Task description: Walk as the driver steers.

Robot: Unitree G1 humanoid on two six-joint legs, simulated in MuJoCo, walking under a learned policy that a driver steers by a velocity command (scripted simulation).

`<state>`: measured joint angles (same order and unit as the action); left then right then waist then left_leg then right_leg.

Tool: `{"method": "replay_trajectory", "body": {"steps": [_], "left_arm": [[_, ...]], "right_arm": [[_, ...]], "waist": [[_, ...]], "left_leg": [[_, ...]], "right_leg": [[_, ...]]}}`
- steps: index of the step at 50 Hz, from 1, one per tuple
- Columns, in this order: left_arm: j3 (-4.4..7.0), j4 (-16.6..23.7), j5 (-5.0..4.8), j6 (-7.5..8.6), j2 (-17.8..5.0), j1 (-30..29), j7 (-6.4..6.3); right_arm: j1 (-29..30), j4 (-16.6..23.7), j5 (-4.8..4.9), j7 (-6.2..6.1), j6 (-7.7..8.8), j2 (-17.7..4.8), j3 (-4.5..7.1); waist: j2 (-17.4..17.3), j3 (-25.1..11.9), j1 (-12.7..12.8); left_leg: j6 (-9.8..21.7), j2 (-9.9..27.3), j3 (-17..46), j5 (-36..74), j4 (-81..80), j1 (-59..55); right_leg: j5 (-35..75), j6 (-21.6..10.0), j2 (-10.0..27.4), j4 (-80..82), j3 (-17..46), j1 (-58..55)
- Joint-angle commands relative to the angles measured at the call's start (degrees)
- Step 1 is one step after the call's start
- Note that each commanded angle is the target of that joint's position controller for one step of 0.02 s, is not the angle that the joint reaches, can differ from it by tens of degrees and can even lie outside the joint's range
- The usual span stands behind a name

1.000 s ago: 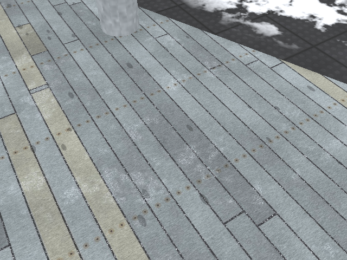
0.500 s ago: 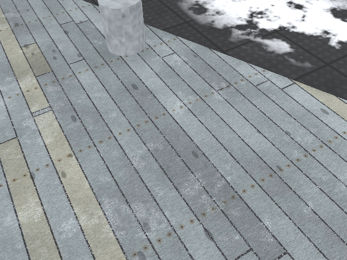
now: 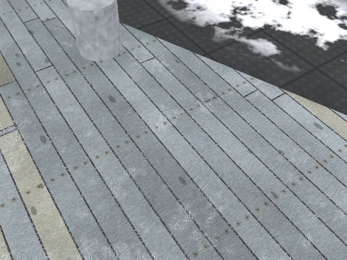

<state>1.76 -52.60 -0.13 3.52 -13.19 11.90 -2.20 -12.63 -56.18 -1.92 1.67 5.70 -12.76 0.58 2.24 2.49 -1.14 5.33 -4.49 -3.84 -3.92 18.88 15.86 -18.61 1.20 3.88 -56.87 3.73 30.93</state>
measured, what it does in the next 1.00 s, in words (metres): walks ahead: right foot, then left foot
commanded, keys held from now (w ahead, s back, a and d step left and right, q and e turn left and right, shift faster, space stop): no key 0.14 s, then w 0.72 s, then no key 0.14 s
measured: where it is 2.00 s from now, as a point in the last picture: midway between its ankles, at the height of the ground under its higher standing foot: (168, 256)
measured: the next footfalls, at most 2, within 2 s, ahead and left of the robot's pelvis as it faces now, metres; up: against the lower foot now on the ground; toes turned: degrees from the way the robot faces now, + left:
right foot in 0.16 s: +0.12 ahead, -0.15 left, +0.00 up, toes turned +1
left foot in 0.50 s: +0.18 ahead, +0.12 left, +0.00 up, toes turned +3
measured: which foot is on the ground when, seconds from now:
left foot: down 0.00-0.20, up 0.22-0.48, down 0.50-1.00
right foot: up 0.00-0.14, down 0.16-0.50, up 0.52-0.96, down 0.98-1.00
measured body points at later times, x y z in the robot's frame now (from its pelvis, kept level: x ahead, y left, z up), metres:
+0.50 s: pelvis +0.12 +0.02 +0.00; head +0.13 +0.03 +0.45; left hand +0.08 +0.28 -0.15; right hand +0.23 -0.25 -0.13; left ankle +0.13 +0.12 -0.74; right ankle +0.08 -0.15 -0.74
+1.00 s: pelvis +0.35 +0.01 -0.02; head +0.39 +0.01 +0.43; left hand +0.59 +0.22 -0.11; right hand +0.24 -0.24 -0.16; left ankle +0.14 +0.12 -0.73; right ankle +0.49 -0.09 -0.74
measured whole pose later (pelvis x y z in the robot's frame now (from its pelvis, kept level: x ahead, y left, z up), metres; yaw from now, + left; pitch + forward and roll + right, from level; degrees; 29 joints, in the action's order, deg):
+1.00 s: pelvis +0.35 +0.01 -0.02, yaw +1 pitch +3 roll +0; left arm 2.1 -47.2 0.2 6.8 -12.1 -4.0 2.3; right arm -27.4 -62.1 -0.1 -0.8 3.4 -12.4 1.7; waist 0.9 2.4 -4.7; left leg 0.5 0.0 -1.4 -26.0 28.7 -2.5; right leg 0.1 -4.5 -0.1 -28.6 -2.9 29.8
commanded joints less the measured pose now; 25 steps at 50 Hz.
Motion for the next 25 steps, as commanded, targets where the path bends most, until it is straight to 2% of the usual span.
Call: {"method": "replay_trajectory", "body": {"steps": [1, 4, 6, 7, 8, 9, 10, 11, 12, 13, 14, 16, 18, 20, 22, 24, 25], "left_arm": [[0.17, -0.57, 0.51, -1.90, -1.12, 9.04, -0.71], [0.80, 0.10, 0.26, -3.22, -3.13, 4.90, -0.71], [1.15, -0.08, 0.68, -3.12, -3.45, 3.83, -0.68], [1.26, -0.43, 1.07, -3.00, -3.46, 3.94, -0.66], [1.40, -0.77, 1.32, -2.77, -4.11, 5.31, -0.71], [1.83, -0.83, 0.86, -2.58, -6.50, 6.34, -0.83], [3.19, -2.35, 0.02, -2.51, -10.16, 6.90, -0.63], [3.41, -2.63, -0.39, -1.99, -9.08, 9.01, -0.33], [3.70, -3.02, -0.22, -1.17, -9.53, 10.13, -0.21], [3.69, -2.97, 0.14, -0.19, -8.89, 10.31, -0.14], [3.59, -2.89, 0.13, 0.88, -7.89, 10.17, -0.01], [3.25, -2.26, -0.84, 1.83, -6.55, 7.92, 0.30], [3.50, -2.04, -1.11, 1.63, -7.25, 6.48, 0.40], [4.05, -2.52, -1.25, 1.20, -8.88, 7.06, 0.59], [4.35, -2.93, -1.91, 0.86, -9.58, 7.38, 0.68], [3.88, -2.89, -1.83, 0.77, -7.70, 6.79, 0.63], [3.00, -1.95, -1.26, 0.97, -4.38, 4.62, 0.81]], "right_arm": [[4.48, 3.40, 0.05, -1.13, 0.33, -7.57, 1.17], [2.54, 2.48, 1.01, -1.85, -1.06, -8.57, 1.45], [2.87, 2.31, 1.76, -2.21, -1.75, -7.20, 1.03], [1.95, 1.89, 2.04, -2.30, -1.93, -5.76, 0.54], [-0.44, 1.10, 2.18, -2.28, -1.97, -5.25, 0.36], [-1.93, 1.18, 2.21, -2.26, -1.93, -6.12, 0.77], [-3.29, 1.35, 2.65, -2.78, -2.21, -5.22, 0.94], [-0.45, 1.91, 2.80, -3.17, -2.07, -6.12, 1.19], [1.72, 2.95, 3.04, -3.13, -1.67, -5.32, 1.26], [1.88, 2.80, 3.06, -2.87, -1.36, -5.83, 1.64], [2.11, 2.89, 3.08, -2.43, -1.00, -6.80, 2.17], [2.45, 2.75, 3.35, -1.74, -0.24, -5.44, 2.29], [5.01, 2.95, 3.13, -1.52, 0.21, -3.51, 1.88], [4.68, 2.36, 3.02, -1.33, 0.06, -2.75, 1.62], [1.62, 0.87, 3.23, -1.38, -0.46, -3.57, 1.93], [-5.54, -1.78, 3.46, -1.84, -1.05, -5.11, 2.78], [-11.15, -3.02, 3.41, -2.23, -1.11, -7.68, 3.59]], "waist": [[-7.09, -8.03, 3.95], [-7.12, -6.21, 2.23], [-6.23, -3.74, 2.76], [-5.28, -2.83, 2.93], [-4.12, -3.12, 2.58], [-0.96, -2.26, 0.97], [8.01, -0.70, 0.01], [10.32, 1.25, 2.51], [14.00, 1.63, 3.46], [13.07, 1.18, 3.66], [10.41, 0.17, 3.44], [5.68, -2.16, 2.08], [5.34, -2.85, 2.14], [6.62, -3.30, 1.73], [5.90, -3.22, 0.05], [3.82, -4.11, -3.19], [-2.54, -4.64, -5.52]], "left_leg": [[9.67, 14.53, 6.15, 24.34, -5.81, 6.01], [8.63, 15.21, 9.84, -2.60, -7.60, 6.86], [6.50, 13.93, 11.11, -14.84, -6.30, 8.33], [4.60, 12.47, 11.26, -18.26, -4.85, 8.46], [2.77, 10.95, 11.49, -23.51, -3.08, 8.63], [1.78, 8.07, 10.01, -26.42, 1.44, 9.65], [0.59, 3.13, 3.27, -28.65, 5.19, 11.37], [-0.89, 1.43, -0.08, -27.32, 14.10, 12.91], [-0.85, 0.77, -0.66, -22.45, 22.48, 16.41], [-0.43, 2.92, 2.25, -22.97, 29.25, 19.58], [-0.08, 5.01, 4.78, -23.82, 34.46, 23.33], [0.24, 7.42, 5.77, -20.64, 32.94, 24.33], [-0.74, 6.42, 2.68, -16.93, 24.31, 16.96], [-1.78, 4.30, -0.21, -14.91, 17.96, 8.02], [-2.09, 2.90, -1.84, -9.70, 11.51, -0.56], [-1.54, 3.31, -0.71, -10.00, 8.83, -10.60], [0.41, 10.37, 8.96, -14.99, 3.89, -17.46]], "right_leg": [[5.84, 0.91, 0.57, 10.44, -1.03, -14.92], [7.46, 0.53, 0.18, 17.17, -1.17, -16.39], [8.59, -0.80, -0.88, 24.70, -2.48, -19.28], [8.86, -1.65, -0.94, 28.83, -2.53, -20.92], [8.65, -2.76, 0.83, 30.90, -0.90, -22.49], [3.37, -4.63, 2.89, 31.07, 0.98, -21.57], [-14.60, -7.58, 3.20, 35.78, 4.56, -17.38], [-24.56, -10.00, 6.31, 43.06, 11.16, -15.96], [-25.60, -12.61, 11.83, 48.04, 19.96, -18.44], [-20.76, -14.68, 14.83, 48.97, 24.44, -20.48], [-16.59, -15.25, 16.20, 48.39, 25.67, -23.36], [-9.54, -13.08, 14.04, 47.28, 20.35, -26.00], [-3.18, -10.68, 10.13, 47.42, 12.68, -22.33], [-2.01, -10.44, 7.76, 46.55, 7.91, -17.32], [-4.40, -10.21, 6.93, 44.07, 6.27, -12.61], [-7.03, -8.48, 5.29, 38.37, 5.26, -6.76], [-5.02, -5.77, 1.83, 26.10, 1.03, -0.01]]}}
Velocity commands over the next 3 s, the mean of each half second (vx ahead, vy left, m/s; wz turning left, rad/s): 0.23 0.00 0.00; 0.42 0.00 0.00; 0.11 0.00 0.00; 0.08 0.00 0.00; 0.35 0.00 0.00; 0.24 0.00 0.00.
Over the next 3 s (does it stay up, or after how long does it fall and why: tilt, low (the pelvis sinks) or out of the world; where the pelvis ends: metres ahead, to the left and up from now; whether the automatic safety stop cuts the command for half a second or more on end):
stays up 0.84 0.01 0.00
